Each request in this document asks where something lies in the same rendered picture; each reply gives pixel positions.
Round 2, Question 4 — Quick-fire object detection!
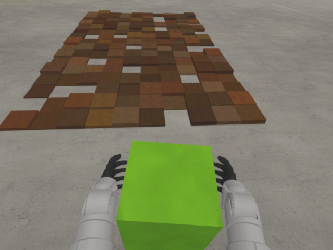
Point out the carton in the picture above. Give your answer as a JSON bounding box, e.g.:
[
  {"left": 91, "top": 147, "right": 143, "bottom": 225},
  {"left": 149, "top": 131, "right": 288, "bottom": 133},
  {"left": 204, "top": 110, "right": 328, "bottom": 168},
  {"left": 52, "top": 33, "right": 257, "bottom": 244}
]
[{"left": 116, "top": 141, "right": 223, "bottom": 250}]

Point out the right robot forearm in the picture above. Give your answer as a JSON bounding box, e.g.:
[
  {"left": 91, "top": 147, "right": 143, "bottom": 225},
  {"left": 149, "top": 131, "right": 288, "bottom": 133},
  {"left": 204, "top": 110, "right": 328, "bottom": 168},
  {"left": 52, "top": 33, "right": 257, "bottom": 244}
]
[{"left": 221, "top": 180, "right": 271, "bottom": 250}]

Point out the robot right hand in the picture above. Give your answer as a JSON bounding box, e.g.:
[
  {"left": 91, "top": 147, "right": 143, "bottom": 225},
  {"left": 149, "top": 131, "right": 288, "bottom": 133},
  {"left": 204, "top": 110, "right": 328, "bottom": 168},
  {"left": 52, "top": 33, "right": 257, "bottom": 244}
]
[{"left": 213, "top": 156, "right": 237, "bottom": 192}]

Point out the robot left hand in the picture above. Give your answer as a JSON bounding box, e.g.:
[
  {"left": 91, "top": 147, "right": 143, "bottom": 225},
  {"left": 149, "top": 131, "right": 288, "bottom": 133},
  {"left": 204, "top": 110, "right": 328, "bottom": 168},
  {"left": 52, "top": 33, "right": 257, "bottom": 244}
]
[{"left": 101, "top": 154, "right": 127, "bottom": 189}]

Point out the left robot forearm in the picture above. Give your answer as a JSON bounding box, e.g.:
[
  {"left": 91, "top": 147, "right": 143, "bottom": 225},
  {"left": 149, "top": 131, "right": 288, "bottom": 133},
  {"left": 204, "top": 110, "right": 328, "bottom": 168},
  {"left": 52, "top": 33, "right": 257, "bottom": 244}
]
[{"left": 69, "top": 177, "right": 118, "bottom": 250}]

